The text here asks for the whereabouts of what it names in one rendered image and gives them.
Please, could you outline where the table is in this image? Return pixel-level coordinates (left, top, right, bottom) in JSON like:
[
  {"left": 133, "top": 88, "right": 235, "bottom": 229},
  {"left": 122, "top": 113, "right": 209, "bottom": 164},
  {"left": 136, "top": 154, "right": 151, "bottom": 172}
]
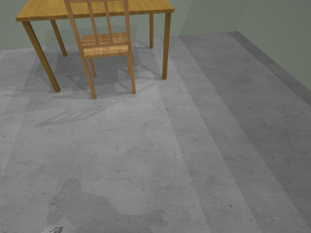
[{"left": 16, "top": 0, "right": 175, "bottom": 93}]

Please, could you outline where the chair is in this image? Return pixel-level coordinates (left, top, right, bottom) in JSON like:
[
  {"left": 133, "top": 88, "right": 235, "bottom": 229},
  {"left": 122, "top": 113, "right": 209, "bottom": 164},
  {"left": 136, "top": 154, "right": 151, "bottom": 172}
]
[{"left": 63, "top": 0, "right": 136, "bottom": 100}]

